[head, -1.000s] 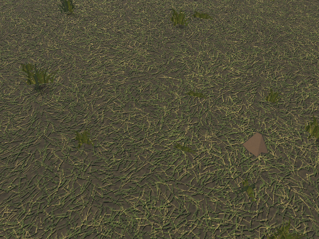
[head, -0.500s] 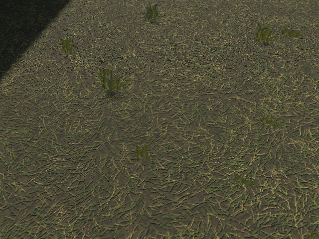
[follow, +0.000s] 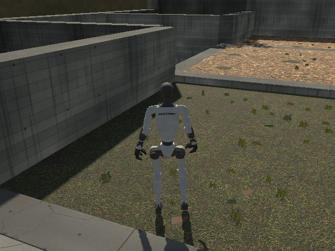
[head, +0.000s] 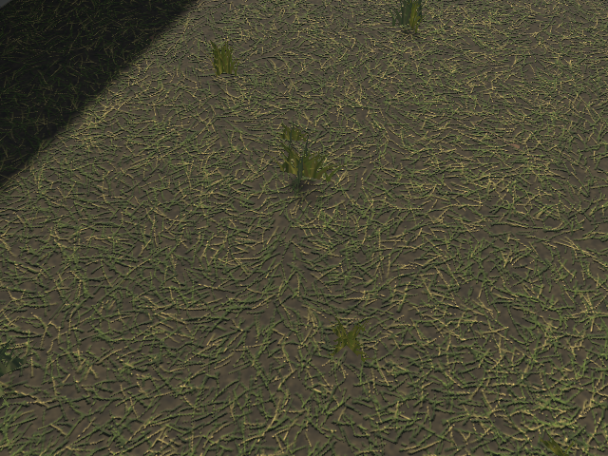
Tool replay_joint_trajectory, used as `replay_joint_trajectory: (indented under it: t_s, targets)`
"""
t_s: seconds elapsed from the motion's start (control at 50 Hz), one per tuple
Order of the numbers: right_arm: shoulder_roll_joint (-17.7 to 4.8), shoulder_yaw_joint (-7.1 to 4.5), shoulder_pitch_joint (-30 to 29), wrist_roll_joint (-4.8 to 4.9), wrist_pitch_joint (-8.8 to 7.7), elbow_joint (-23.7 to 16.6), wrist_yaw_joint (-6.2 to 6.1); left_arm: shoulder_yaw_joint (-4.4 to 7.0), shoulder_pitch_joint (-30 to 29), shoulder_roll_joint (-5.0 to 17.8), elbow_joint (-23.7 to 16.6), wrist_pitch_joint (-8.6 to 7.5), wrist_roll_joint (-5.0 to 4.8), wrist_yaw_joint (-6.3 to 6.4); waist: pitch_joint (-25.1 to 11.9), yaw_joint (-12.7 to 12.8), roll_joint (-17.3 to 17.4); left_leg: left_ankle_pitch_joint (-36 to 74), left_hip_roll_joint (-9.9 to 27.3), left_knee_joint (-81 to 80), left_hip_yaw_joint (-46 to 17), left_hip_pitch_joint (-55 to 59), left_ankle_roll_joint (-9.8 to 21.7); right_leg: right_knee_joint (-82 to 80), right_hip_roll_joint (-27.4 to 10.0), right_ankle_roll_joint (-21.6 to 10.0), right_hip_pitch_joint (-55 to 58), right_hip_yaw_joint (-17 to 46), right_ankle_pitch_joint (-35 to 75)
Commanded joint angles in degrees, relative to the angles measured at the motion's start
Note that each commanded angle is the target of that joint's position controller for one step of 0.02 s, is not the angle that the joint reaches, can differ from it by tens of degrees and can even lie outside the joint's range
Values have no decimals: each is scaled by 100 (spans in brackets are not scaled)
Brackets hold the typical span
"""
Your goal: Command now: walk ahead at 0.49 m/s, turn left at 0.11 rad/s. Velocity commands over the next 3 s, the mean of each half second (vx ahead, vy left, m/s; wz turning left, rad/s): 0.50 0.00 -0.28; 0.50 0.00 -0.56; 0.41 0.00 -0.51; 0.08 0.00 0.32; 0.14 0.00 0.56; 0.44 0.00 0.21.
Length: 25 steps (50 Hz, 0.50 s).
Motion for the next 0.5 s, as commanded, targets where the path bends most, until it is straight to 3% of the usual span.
replay_joint_trajectory:
  t_s: [0.02, 0.08, 0.16, 0.26, 0.28, 0.32, 0.34, 0.36, 0.38, 0.4, 0.42, 0.44, 0.46, 0.5]
  targets:
    - [-642, -178, 9, 11, -196, -194, -21, 83, 148, 323, -387, 61, 44, 40, -471, 95, 606, 1291, 1532, -1584, -1457, 860, 1236, -322, -302, 73, -759, 180, 519]
    - [-744, -205, 131, -34, -261, 9, -83, 33, -304, 245, -515, 124, 79, 43, -160, 31, 456, 1428, 1490, -1803, -870, 806, 1117, -1208, -307, 186, -1109, 204, 1502]
    - [-898, -223, 301, -28, -286, 216, -125, -47, -1004, 179, -707, 75, 24, -88, 53, -250, 463, 1154, 1363, -1914, -179, 810, 798, -2658, -17, 70, -724, 30, 2803]
    - [-1061, -287, 601, 65, -217, 531, -156, -58, -1615, 308, -1071, 93, 10, -238, 298, -436, 376, 1212, 1813, -1644, 19, 1954, 616, -3322, 158, -220, -1075, 31, 2297]
    - [-1106, -308, 602, 83, -171, 565, -173, -52, -1618, 332, -1132, 96, 22, -276, 268, -407, 415, 1607, 1880, -1452, 82, 2176, 559, -3351, 213, -303, -1064, -54, 1971]
    - [-1270, -346, 443, 83, -74, 546, -231, 34, -1220, 498, -1137, 115, 44, -305, -89, -135, 602, 3571, 1828, -634, 313, 2383, 381, -3359, 555, -501, -342, -438, 1334]
    - [-1290, -339, 336, 70, -7, 519, -272, 161, -525, 694, -989, 131, 47, -292, -500, 266, 585, 4451, 1629, 360, 566, 2260, 215, -3522, 842, -638, 617, -675, 1335]
    - [-1155, -271, 430, 15, 19, 449, -331, 345, 436, 1072, -762, 149, 27, -232, -1063, 645, 321, 4038, 1357, 1817, 729, 1407, -8, -3500, 802, -863, 2186, -286, 1577]
    - [-572, -56, 1025, -105, -96, 170, -269, 513, 941, 1773, -743, 147, 13, -179, -1837, 412, -1104, 863, 478, 4234, 657, -1097, -456, -3815, -690, -1917, 4531, 2616, 877]
    - [-615, 6, 874, -89, -304, 213, -174, 387, 1028, 1478, -819, 126, -39, -205, -2583, 488, -1182, -2181, -108, 5166, -508, -2165, -464, -4964, -1217, -2299, 5324, 4782, 96]
    - [-985, -99, 393, 138, -439, 101, -86, 286, 857, 1136, -834, 116, 14, -193, -1969, 615, -813, -1856, 268, 5430, -838, -2759, -313, -5085, -1122, -1948, 5008, 4104, -71]
    - [-963, -60, -6, 168, -508, -15, -90, 244, 529, 988, -909, 106, 23, -167, -1348, 523, -316, -1376, 518, 5103, -733, -2780, -215, -5081, -902, -1724, 4186, 3358, 273]
    - [-935, -67, -200, 40, -522, -47, -141, 196, 146, 852, -994, 114, 39, -150, -861, 298, 131, -1021, 738, 4559, -653, -2542, -218, -5136, -695, -1583, 3259, 2749, 894]
    - [-963, -134, -122, -81, -393, -75, -199, 120, -210, 657, -1167, 110, 124, -119, -601, -55, -33, -683, 938, 3948, -659, -1832, -300, -5386, -389, -1520, 2242, 2229, 1731]
Next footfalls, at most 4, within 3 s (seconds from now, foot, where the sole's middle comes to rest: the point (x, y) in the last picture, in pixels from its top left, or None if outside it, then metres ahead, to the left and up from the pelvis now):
0.36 right None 0.38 -0.17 -0.77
0.86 left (345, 344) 0.71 -0.06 -0.77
1.38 right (499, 317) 0.79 -0.45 -0.77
1.88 left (425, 262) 0.95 -0.28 -0.77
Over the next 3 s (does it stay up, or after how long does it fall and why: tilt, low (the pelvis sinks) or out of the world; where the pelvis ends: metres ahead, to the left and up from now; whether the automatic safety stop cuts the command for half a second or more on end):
stays up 1.14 -0.36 0.01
